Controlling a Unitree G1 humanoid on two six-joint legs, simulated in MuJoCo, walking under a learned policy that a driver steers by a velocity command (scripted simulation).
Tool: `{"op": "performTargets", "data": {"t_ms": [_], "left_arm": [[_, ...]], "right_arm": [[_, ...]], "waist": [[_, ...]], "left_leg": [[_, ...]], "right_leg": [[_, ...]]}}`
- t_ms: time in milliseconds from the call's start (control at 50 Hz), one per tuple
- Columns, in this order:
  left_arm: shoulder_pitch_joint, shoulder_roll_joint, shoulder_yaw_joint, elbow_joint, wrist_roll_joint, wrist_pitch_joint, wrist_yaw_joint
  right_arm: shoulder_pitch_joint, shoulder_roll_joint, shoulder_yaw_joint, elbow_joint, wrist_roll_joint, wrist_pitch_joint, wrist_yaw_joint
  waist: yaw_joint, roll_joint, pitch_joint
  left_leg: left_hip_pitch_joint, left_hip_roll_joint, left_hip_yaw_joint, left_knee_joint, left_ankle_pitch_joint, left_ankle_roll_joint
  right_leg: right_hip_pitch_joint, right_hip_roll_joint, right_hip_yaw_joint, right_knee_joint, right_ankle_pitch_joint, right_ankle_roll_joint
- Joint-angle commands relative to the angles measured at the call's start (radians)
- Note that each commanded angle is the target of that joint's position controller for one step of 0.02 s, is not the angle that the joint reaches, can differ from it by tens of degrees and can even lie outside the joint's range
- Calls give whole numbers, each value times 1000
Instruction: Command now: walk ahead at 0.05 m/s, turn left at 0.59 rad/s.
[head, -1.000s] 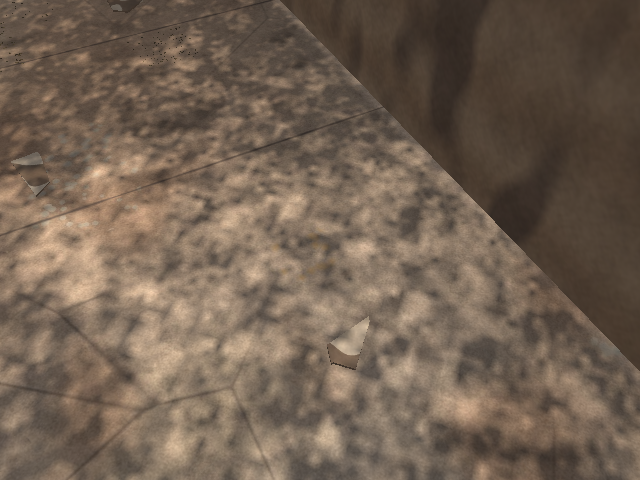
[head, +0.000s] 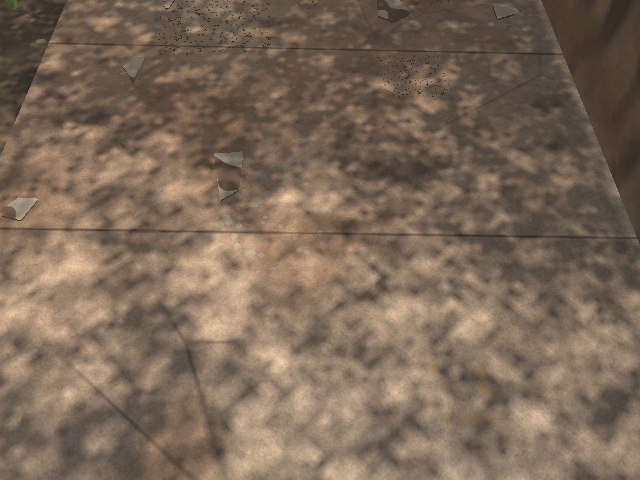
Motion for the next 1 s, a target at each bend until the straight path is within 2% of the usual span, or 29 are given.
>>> {"op": "performTargets", "data": {"t_ms": [20, 60, 140, 220, 280, 320, 340, 360, 380, 400, 420, 440, 460, 480, 540, 600, 660, 700, 720, 740, 760, 780, 820, 840, 860, 900, 940, 960, 1000], "left_arm": [[102, 85, 23, -37, 3, 18, 2], [76, 77, 20, -49, -4, 25, 3], [7, 88, 21, -78, -6, 30, 6], [-6, 87, 18, -90, -18, 18, 11], [50, 90, 16, -86, -33, 4, 17], [139, 96, 19, -66, -30, -9, 30], [145, 169, 35, -72, -17, -16, 42], [77, 274, 57, -109, -5, -14, 43], [3, 250, 54, -119, 8, -10, 35], [-28, 167, 31, -130, 3, -16, 30], [-68, 128, 19, -130, -2, -20, 24], [-83, 121, 17, -137, -5, -22, 20], [-74, 117, 16, -141, -6, -23, 19], [-43, 118, 16, -134, -7, -23, 16], [65, 137, 25, -96, -10, -27, 14], [75, 156, 29, -79, -9, -26, 6], [82, 179, 37, -54, -8, -13, -7], [79, 169, 33, -36, -19, -8, -9], [102, 135, 25, -41, -21, -14, -12], [127, 59, 3, -68, -23, -23, -18], [90, 65, -1, -41, -23, -9, -6], [73, 82, 2, -34, -21, -2, -3], [48, 106, 9, -13, -18, -4, -8], [60, 117, 10, -4, -14, -8, -13], [77, 120, 10, 17, -16, -12, -15], [86, 102, 5, 51, -18, -16, -15], [86, 92, 2, 78, -17, -15, -10], [96, 86, 1, 95, -15, -15, -11], [84, 90, 7, 101, -4, -12, -15]], "right_arm": [[31, -132, -36, -54, -5, -12, -1], [38, -154, -45, -52, -9, -12, 2], [56, -163, -52, -54, -14, 4, 2], [57, -169, -59, -55, -21, 12, 7], [37, -165, -61, -55, -19, 18, 13], [7, -154, -59, -57, -2, 20, 11], [26, -113, -49, -64, 9, 16, 5], [40, -73, -43, -84, 24, 9, 1], [18, -160, -63, -69, -27, 3, -4], [33, -170, -70, -51, -32, 3, 2], [78, -149, -66, -31, -31, 8, 9], [113, -139, -62, -17, -30, 17, 16], [128, -132, -57, -7, -26, 23, 23], [112, -125, -52, -10, -21, 27, 26], [28, -95, -32, -31, -12, 33, 22], [1, -69, -9, -30, -3, 37, 17], [8, -72, 1, -17, 11, 33, 4], [54, -69, 11, 11, 0, 15, -7], [60, -116, 8, 12, -18, -1, -14], [21, -200, -2, -1, -22, -9, -19], [5, -131, 15, 16, -6, -16, -19], [-40, -95, 29, 12, -7, -23, -17], [-53, -95, 34, 29, -10, -25, -26], [-36, -101, 34, 42, -4, -28, -31], [-17, -105, 32, 55, -1, -28, -30], [-1, -95, 36, 83, -1, -29, -31], [2, -95, 37, 107, -1, -31, -32], [19, -97, 36, 124, -1, -31, -32], [53, -141, 16, 149, -7, -18, -28]], "waist": [[20, 71, -180], [10, 83, -177], [-22, 132, -145], [-31, 140, -140], [-11, 161, -141], [40, 150, -129], [27, 38, -122], [5, -194, -119], [-2, -129, -54], [-31, -61, -61], [-66, -48, -64], [-75, -86, -85], [-64, -116, -90], [-44, -113, -92], [18, -120, -98], [34, -159, -118], [32, -189, -121], [-11, -133, -120], [4, -48, -164], [54, 166, -163], [12, 185, -146], [29, 166, -106], [21, 179, -80], [19, 181, -85], [13, 147, -83], [12, 78, -58], [13, 52, -49], [9, 56, -71], [-8, 108, -30]], "left_leg": [[156, 247, -313, -198, 283, 144], [145, 234, -335, -217, 148, 135], [127, 220, -424, -267, -184, 121], [112, 210, -483, -260, -213, 105], [81, 194, -529, -258, -184, 74], [2, 140, -513, -230, -242, 3], [-80, 61, -434, -121, -354, -63], [-221, -111, -190, 164, -397, -107], [-224, -53, -129, 378, -386, -120], [-139, -34, -151, 491, -333, -119], [-112, -39, -150, 569, -279, -119], [-114, -42, -140, 631, -253, -122], [-131, -44, -126, 664, -257, -130], [-145, -39, -117, 647, -264, -139], [-172, -20, -113, 496, -295, -161], [-34, 7, -64, 280, -351, -154], [103, 9, 3, 65, -306, -128], [279, 42, -20, -237, -15, -100], [415, 154, -153, -266, 52, -78], [450, 351, -356, -215, 373, -6], [294, 377, -315, -176, 403, 67], [266, 323, -281, -179, 324, 52], [236, 233, -227, -183, 188, -12], [226, 213, -216, -187, 157, -27], [229, 194, -204, -197, 114, -36], [232, 186, -197, -195, 75, -38], [229, 181, -191, -192, 71, -37], [236, 173, -194, -207, -49, -28], [205, 183, -260, -258, -469, 24]], "right_leg": [[-18, 3, 41, -41, 50, 5], [-20, 10, 48, -114, 59, 8], [-27, 27, 64, -231, 75, 9], [45, 62, 66, -346, 55, -8], [171, 102, 61, -509, 40, -44], [336, 103, 55, -768, 138, -75], [405, -48, 196, -909, 59, -108], [409, -323, 512, -1005, -55, -208], [241, -376, 501, -993, 80, -272], [183, -307, 408, -951, 228, -262], [173, -232, 295, -916, 341, -227], [210, -186, 226, -893, 415, -208], [244, -167, 185, -871, 507, -210], [285, -160, 165, -854, 570, -216], [426, -184, 168, -809, 694, -238], [424, -184, 146, -775, 729, -235], [394, -181, 150, -734, 806, -231], [313, -159, 130, -683, 756, -163], [222, -134, 111, -649, 600, -105], [107, -25, 20, -612, 250, -52], [228, -21, 18, -658, 56, -43], [254, -12, 18, -687, 114, -42], [304, -13, 25, -751, 294, -35], [330, -29, 37, -768, 350, -31], [330, -36, 42, -767, 369, -30], [326, -41, 48, -786, 373, -29], [330, -46, 55, -801, 380, -29], [339, -31, 39, -790, 306, -33], [249, 32, -27, -676, 64, -50]]}}
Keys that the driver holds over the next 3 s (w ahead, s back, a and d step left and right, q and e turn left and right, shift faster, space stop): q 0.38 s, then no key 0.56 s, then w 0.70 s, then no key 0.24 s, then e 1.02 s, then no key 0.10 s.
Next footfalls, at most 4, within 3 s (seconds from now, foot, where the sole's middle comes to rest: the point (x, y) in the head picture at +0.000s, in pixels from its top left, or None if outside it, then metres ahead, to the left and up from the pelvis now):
0.34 right None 0.07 -0.13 -0.77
0.72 left None -0.02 0.07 -0.77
1.68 left None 0.37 0.17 -0.77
2.20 right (308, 460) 0.47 0.03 -0.77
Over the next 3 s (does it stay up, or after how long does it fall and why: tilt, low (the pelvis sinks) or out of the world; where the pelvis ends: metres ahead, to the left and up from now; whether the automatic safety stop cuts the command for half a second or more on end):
stays up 0.38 0.14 0.02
